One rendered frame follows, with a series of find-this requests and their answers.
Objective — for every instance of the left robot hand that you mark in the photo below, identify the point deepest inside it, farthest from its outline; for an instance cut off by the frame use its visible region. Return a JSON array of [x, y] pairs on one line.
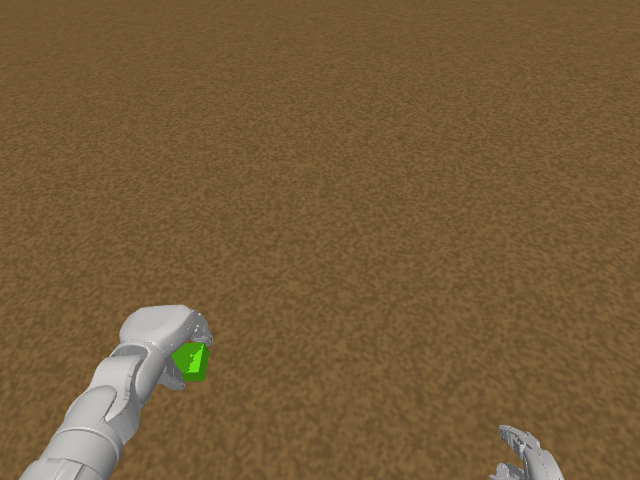
[[167, 327]]

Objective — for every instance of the left robot arm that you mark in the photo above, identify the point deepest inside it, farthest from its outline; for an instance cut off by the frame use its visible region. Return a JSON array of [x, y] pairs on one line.
[[89, 442]]

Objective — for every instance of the right robot hand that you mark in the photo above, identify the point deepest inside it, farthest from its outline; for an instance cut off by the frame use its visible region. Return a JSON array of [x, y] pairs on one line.
[[538, 464]]

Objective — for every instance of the small box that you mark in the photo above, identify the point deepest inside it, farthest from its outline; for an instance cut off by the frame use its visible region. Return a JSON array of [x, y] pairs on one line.
[[192, 360]]

